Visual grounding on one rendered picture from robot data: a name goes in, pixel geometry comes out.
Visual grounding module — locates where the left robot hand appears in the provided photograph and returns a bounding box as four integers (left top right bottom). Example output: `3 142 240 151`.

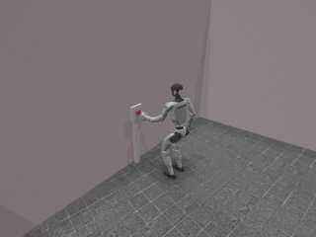
141 112 147 120

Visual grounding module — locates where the robot right upper arm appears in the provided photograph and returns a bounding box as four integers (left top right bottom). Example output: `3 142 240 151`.
184 98 196 118

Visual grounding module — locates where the panel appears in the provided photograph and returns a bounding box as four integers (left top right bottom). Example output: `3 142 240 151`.
130 103 142 164

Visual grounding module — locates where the right robot foot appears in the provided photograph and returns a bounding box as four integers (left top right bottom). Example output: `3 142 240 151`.
172 163 185 172

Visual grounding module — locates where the robot left forearm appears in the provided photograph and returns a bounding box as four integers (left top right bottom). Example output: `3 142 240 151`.
146 116 162 122

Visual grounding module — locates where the robot left upper arm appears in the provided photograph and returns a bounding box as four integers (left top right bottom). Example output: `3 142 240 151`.
159 102 175 121

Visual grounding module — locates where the robot left thigh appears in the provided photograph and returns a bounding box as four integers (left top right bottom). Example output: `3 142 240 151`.
162 133 180 156

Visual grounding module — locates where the robot right forearm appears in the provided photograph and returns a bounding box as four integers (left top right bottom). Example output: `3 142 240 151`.
187 116 196 126

